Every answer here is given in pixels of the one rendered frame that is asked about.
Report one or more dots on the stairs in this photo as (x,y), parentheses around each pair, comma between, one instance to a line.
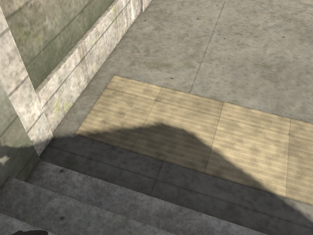
(62,201)

